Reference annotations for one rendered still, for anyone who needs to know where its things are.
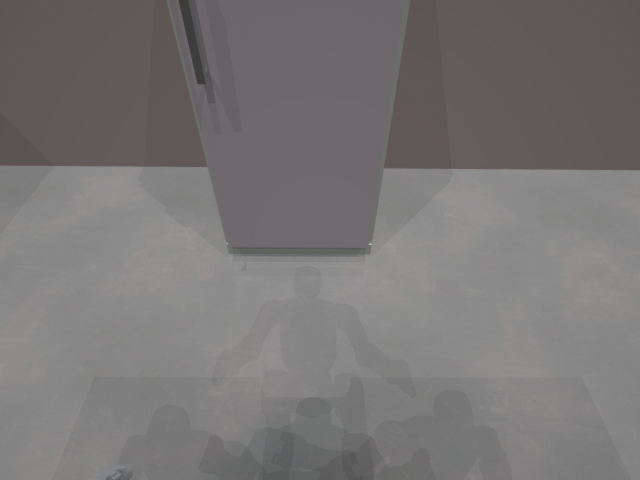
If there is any fridge door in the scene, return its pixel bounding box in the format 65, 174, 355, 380
169, 0, 405, 248

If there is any handle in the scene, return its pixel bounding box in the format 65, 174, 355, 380
179, 0, 208, 84

